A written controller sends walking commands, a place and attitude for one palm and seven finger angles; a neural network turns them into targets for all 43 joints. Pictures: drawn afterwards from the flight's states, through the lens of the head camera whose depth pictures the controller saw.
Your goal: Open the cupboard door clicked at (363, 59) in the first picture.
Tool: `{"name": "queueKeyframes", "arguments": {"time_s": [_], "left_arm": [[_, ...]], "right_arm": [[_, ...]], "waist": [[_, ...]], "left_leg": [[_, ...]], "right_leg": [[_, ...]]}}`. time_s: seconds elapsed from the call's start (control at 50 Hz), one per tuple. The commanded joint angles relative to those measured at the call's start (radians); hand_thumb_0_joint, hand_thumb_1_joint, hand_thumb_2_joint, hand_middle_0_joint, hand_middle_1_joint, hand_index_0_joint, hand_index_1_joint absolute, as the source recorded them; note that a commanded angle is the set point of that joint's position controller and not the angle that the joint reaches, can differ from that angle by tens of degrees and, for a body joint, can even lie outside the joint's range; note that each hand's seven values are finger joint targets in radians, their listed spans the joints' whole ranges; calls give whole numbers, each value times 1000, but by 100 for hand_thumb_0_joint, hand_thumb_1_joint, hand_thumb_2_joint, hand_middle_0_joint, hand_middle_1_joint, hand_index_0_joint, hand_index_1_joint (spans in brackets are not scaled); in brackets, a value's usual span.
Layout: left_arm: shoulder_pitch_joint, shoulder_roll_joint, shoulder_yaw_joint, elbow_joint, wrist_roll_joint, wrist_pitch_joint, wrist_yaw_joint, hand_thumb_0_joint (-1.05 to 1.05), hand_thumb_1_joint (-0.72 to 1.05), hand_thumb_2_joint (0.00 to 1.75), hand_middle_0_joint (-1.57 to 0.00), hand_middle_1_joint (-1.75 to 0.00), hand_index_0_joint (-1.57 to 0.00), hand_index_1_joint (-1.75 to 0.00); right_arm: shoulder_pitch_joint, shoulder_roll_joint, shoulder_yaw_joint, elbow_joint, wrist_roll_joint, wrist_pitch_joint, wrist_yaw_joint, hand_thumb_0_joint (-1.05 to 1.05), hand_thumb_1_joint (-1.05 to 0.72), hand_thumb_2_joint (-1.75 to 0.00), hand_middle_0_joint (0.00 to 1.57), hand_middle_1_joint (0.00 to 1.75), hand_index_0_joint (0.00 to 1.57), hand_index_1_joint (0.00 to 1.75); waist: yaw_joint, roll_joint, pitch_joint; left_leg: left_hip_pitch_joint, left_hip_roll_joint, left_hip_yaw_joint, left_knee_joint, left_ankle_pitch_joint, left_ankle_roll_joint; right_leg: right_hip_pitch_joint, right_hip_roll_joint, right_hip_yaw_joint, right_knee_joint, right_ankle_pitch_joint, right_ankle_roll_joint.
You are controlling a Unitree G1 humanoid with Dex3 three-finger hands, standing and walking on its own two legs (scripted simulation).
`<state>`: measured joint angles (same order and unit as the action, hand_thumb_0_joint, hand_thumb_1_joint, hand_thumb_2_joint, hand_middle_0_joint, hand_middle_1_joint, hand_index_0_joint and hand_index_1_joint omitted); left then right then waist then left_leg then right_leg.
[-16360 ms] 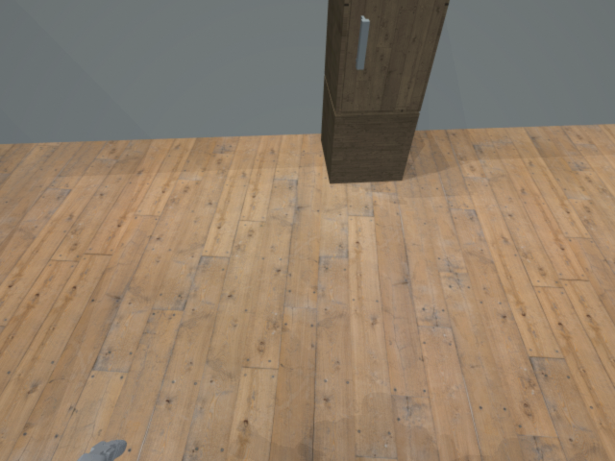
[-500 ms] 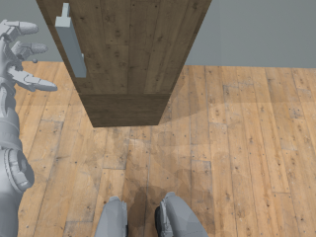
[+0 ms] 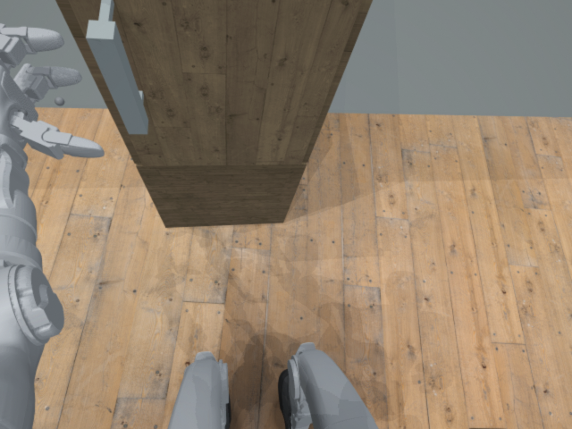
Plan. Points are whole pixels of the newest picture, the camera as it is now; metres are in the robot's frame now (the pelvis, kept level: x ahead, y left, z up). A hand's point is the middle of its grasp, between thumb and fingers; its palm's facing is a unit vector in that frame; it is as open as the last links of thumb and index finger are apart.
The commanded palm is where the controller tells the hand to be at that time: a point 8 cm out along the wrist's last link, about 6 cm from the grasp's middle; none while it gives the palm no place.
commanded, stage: slide the fingers in behind the handle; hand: left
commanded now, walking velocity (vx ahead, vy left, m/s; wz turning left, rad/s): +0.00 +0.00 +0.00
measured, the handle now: (124, 72) +0.57 +0.18 +0.06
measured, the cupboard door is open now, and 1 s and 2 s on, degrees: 0 0 0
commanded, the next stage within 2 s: close the thumb around the handle in 1.48 s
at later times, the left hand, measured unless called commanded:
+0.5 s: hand (99, 100) +0.53 +0.20 +0.06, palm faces +0.01 -1.00 -0.01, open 14.0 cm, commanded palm +0.51 +0.23 +0.06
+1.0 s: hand (131, 103) +0.52 +0.17 +0.05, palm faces +0.03 -1.00 -0.01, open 14.0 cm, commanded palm +0.50 +0.20 +0.06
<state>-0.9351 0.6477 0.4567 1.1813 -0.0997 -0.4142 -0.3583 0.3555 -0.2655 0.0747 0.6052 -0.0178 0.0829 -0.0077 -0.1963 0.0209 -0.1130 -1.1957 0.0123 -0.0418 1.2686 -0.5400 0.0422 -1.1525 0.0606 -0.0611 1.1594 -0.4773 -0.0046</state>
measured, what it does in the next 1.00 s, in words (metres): stands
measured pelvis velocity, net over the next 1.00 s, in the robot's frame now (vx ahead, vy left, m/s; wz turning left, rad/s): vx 0.01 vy -0.01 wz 0.01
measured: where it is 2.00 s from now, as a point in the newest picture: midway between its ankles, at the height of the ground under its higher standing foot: outside the picture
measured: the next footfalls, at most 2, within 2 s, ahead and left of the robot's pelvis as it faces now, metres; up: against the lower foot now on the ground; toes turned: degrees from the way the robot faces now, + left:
none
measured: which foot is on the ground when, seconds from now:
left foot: down 0.00-1.00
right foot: down 0.00-1.00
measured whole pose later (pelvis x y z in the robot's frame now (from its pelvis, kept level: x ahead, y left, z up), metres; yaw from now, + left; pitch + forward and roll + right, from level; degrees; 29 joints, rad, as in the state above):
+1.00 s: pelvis +0.01 -0.01 +0.00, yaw +1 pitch +26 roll -4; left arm -0.92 0.46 0.37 1.17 -0.06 -0.45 -0.17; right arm 0.36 -0.25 0.05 0.60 -0.04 0.08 0.02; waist -0.20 0.03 -0.13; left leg -1.15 0.01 -0.03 1.24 -0.54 0.03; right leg -1.13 0.06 -0.05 1.16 -0.49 -0.02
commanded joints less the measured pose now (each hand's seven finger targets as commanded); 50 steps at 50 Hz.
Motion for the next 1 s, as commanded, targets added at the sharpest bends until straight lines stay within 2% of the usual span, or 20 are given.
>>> {"name": "queueKeyframes", "arguments": {"time_s": [0.0, 0.04, 0.06, 0.2, 0.22, 0.24, 0.28, 0.4, 0.44, 0.46, 0.5, 0.52, 0.58, 0.62, 0.64, 0.76, 0.82, 0.86, 0.9, 0.98], "left_arm": [[-397, 224, 3, -187, -15, -37, -8, 0, -50, 30, -30, -120, -30, -120], [-405, 239, 22, -229, -19, -39, -1, 0, -50, 30, -30, -120, -30, -120], [-398, 204, -5, -232, -17, -37, 1, 0, -50, 30, -30, -120, -30, -120], [-417, 200, 6, -236, 0, -56, 64, 0, -50, 30, -30, -120, -30, -120], [-435, 204, 10, -245, 1, -63, 70, 0, -50, 30, -30, -120, -30, -120], [-421, 230, 28, -251, 9, -67, 76, 0, -50, 30, -30, -120, -30, -120], [-421, 164, -16, -271, 11, -72, 83, 0, -50, 30, -30, -120, -30, -120], [-369, 126, -29, -218, 4, -52, 89, 0, -50, 30, -30, -120, -30, -120], [-374, 99, -46, -226, 5, -54, 95, 0, -50, 30, -30, -120, -30, -120], [-399, 61, -74, -232, 4, -55, 100, 0, -50, 30, -30, -120, -30, -120], [-411, 101, -40, -217, 8, -61, 116, 0, -50, 30, -30, -120, -30, -120], [-429, 117, -26, -245, 6, -75, 125, 0, -50, 30, -30, -120, -30, -120], [-423, 72, -51, -265, 13, -99, 141, 0, -50, 30, -30, -120, -30, -120], [-416, 104, -25, -267, 19, -110, 152, 0, -50, 30, -30, -120, -30, -120], [-426, 83, -46, -287, 23, -114, 152, 0, -50, 30, -30, -120, -30, -120], [-373, 6, -88, -243, 12, -93, 156, 0, -50, 30, -30, -120, -30, -120], [-389, 38, -62, -207, 14, -81, 174, 0, -50, 30, -30, -120, -30, -120], [-401, 15, -78, -211, 21, -86, 187, 0, -50, 30, -30, -120, -30, -120], [-407, 40, -61, -227, 29, -103, 198, 0, -50, 30, -30, -120, -30, -120], [-431, 26, -74, -229, 36, -128, 204, 0, -50, 30, -30, -120, -30, -120]], "right_arm": [[183, -213, -80, -35, 2, -9, -15, 0, -90, -90, 20, 30, 20, 30], [189, -215, -84, -36, 0, -8, -15, 0, -90, -90, 20, 30, 20, 30], [185, -207, -85, -37, 2, -8, -13, 0, -90, -90, 20, 30, 20, 30], [182, -201, -83, -33, -3, -11, -4, 0, -90, -90, 20, 30, 20, 30], [186, -201, -82, -33, -6, -13, -3, 0, -90, -90, 20, 30, 20, 30], [188, -204, -83, -34, -6, -10, -4, 0, -90, -90, 20, 30, 20, 30], [186, -197, -87, -37, -9, -10, 2, 0, -90, -90, 20, 30, 20, 30], [191, -196, -89, -37, -6, -2, 7, 0, -90, -90, 20, 30, 20, 30], [193, -193, -90, -40, -7, -1, 8, 0, -90, -90, 20, 30, 20, 30], [189, -189, -91, -38, -7, -4, 11, 0, -90, -90, 20, 30, 20, 30], [191, -192, -91, -34, -10, -4, 9, 0, -90, -90, 20, 30, 20, 30], [195, -192, -90, -34, -12, -5, 7, 0, -90, -90, 20, 30, 20, 30], [191, -183, -94, -35, -16, -9, 14, 0, -90, -90, 20, 30, 20, 30], [197, -185, -95, -32, -19, -7, 16, 0, -90, -90, 20, 30, 20, 30], [195, -181, -97, -33, -19, -6, 17, 0, -90, -90, 20, 30, 20, 30], [187, -178, -101, -31, -13, 3, 22, 0, -90, -90, 20, 30, 20, 30], [189, -179, -95, -34, -13, 3, 17, 0, -90, -90, 20, 30, 20, 30], [180, -173, -94, -39, -13, -1, 20, 0, -90, -90, 20, 30, 20, 30], [179, -173, -95, -42, -17, -5, 21, 0, -90, -90, 20, 30, 20, 30], [180, -171, -96, -39, -21, -10, 23, 0, -90, -90, 20, 30, 20, 30]], "waist": [[-11, 191, -520], [-3, 210, -574], [-3, 224, -575], [-6, 198, -518], [-11, 203, -520], [2, 209, -548], [-5, 225, -571], [-6, 164, -529], [-4, 178, -526], [-19, 188, -515], [-18, 152, -500], [-13, 167, -515], [-7, 187, -570], [-3, 184, -577], [-6, 188, -600], [-6, 174, -550], [-11, 114, -500], [-12, 135, -489], [-6, 128, -503], [-16, 133, -538]], "left_leg": [[456, 26, -58, -150, 412, -17], [504, 27, -64, -146, 469, -22], [513, 27, -60, -145, 472, -23], [466, 24, -57, -154, 410, -21], [473, 24, -59, -151, 423, -20], [489, 25, -62, -154, 443, -25], [525, 26, -63, -151, 482, -28], [484, 24, -56, -159, 465, -24], [505, 24, -59, -163, 474, -28], [513, 26, -60, -161, 461, -27], [473, 22, -59, -159, 429, -23], [491, 22, -61, -157, 451, -25], [524, 20, -57, -150, 492, -30], [526, 20, -55, -145, 521, -31], [534, 19, -51, -142, 534, -30], [529, 17, -47, -158, 503, -31], [434, 8, -37, -162, 420, -17], [434, 6, -34, -163, 394, -17], [420, 4, -28, -160, 391, -15], [420, 3, -27, -144, 396, -14]], "right_leg": [[167, -1, 19, -119, 239, -23], [166, -2, 17, -112, 269, -24], [159, -2, 18, -114, 268, -24], [163, 0, 19, -118, 228, -23], [160, 1, 18, -113, 238, -25], [172, 0, 17, -109, 248, -26], [162, -1, 14, -109, 267, -25], [188, 1, 14, -118, 279, -22], [170, 0, 12, -118, 274, -24], [145, 0, 11, -121, 264, -23], [165, 0, 15, -120, 251, -22], [165, 1, 14, -112, 264, -26], [178, -1, 17, -109, 292, -24], [194, 0, 17, -103, 316, -26], [206, -1, 20, -101, 334, -22], [199, 0, 14, -121, 313, -23], [238, -2, 25, -124, 297, -21], [218, -3, 26, -128, 274, -20], [242, -4, 33, -126, 281, -21], [243, -6, 40, -116, 295, -20]]}}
